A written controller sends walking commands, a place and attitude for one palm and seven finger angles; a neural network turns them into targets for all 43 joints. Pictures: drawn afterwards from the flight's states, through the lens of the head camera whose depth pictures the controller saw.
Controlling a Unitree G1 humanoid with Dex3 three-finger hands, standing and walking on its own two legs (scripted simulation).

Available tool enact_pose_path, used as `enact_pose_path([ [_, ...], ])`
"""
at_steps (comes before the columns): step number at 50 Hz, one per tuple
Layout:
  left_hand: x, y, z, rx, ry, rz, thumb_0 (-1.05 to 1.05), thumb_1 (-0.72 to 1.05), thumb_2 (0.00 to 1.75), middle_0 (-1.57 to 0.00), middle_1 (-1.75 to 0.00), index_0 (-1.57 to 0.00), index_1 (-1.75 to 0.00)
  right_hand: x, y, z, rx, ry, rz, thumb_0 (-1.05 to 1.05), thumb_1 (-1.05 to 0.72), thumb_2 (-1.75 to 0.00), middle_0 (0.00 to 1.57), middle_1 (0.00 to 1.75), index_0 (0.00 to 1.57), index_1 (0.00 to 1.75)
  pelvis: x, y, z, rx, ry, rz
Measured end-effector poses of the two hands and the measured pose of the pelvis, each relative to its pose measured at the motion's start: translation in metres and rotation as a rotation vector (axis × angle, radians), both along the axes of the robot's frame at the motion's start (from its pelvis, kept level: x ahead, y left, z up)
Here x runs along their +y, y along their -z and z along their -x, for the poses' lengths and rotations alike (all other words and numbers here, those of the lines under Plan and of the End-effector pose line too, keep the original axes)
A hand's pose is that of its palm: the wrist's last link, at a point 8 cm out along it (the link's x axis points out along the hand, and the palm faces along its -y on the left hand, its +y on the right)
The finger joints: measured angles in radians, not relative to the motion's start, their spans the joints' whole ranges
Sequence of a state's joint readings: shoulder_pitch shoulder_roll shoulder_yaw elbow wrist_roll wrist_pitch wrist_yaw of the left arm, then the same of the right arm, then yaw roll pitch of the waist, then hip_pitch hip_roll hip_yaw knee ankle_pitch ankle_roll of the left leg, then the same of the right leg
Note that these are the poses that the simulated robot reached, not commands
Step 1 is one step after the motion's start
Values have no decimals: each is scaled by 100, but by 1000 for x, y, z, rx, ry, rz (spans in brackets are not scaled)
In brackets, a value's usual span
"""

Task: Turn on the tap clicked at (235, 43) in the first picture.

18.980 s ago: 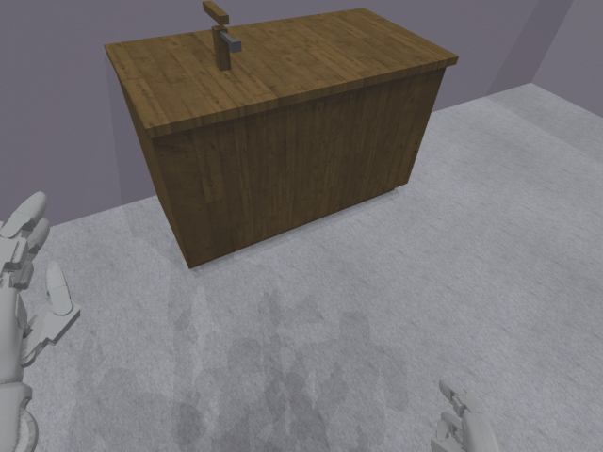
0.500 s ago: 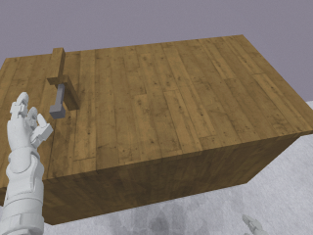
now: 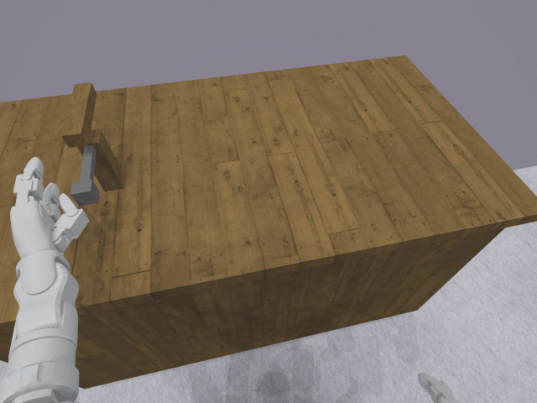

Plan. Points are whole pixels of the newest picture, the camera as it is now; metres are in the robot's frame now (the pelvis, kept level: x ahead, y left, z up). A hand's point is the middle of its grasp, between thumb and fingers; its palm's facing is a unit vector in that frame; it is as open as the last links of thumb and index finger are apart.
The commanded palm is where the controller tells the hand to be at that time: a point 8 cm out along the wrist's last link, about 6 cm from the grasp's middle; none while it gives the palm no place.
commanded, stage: push the lever round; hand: left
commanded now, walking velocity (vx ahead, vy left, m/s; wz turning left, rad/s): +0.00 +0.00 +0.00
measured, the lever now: (85, 192) +0.39 +0.31 +0.09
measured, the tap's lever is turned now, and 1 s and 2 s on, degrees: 2 29 56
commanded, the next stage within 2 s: none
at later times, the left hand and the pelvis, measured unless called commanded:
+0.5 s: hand (97, 213) +0.36 +0.28 +0.08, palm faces +0.58 -0.81 -0.05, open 7.6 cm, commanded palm +0.32 +0.30 +0.08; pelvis +0.00 +0.00 +0.00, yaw +0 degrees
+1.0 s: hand (128, 200) +0.39 +0.24 +0.08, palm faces +0.67 -0.74 -0.07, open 7.7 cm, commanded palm +0.34 +0.26 +0.08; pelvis +0.00 +0.00 +0.00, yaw +0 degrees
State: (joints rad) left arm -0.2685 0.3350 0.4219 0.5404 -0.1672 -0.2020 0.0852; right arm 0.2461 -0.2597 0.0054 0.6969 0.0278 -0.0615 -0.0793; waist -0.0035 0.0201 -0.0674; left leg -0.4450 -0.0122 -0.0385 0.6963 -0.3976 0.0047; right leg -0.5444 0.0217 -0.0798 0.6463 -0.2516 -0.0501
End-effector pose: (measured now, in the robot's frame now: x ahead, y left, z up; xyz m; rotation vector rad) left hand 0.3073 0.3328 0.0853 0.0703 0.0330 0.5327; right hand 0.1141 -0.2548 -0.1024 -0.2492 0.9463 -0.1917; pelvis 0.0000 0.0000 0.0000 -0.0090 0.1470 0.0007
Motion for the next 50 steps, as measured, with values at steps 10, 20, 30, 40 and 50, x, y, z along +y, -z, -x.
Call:
enact_pose_path([
  [10, -9, 1, -1, -15, -17, 14, 1, 93, 92, -15, -15, -15, -15, -2, 0, 1, -3, 0, -2, 1, -90, -89, 20, 30, 20, 30, -1, 1, 2, -1, -1, 0],
  [20, -17, 3, -2, -24, -64, 13, 1, 93, 91, -15, -15, -15, -15, 6, 0, -1, -11, -12, -13, 1, -90, -89, 20, 30, 20, 30, 2, 1, 3, -1, -2, 2],
  [30, -30, 6, -7, -29, -107, 17, -1, 93, 92, -15, -15, -15, -15, 17, 3, -5, 2, -39, -16, 1, -90, -89, 20, 30, 20, 30, 6, 1, 4, 2, -13, 4],
  [40, -52, 6, -17, -23, -141, 20, -1, 92, 92, -15, -15, -15, -15, 22, 4, -9, 0, -44, -27, 1, -90, -89, 20, 30, 20, 30, 7, 2, 4, 4, -13, 2],
  [50, -65, 5, -27, 0, -204, 12, 0, 92, 91, -15, -15, -15, -15, 17, 4, -7, 10, -30, -26, 1, -90, -89, 20, 30, 20, 30, 4, 1, 2, 8, -6, 0],
])
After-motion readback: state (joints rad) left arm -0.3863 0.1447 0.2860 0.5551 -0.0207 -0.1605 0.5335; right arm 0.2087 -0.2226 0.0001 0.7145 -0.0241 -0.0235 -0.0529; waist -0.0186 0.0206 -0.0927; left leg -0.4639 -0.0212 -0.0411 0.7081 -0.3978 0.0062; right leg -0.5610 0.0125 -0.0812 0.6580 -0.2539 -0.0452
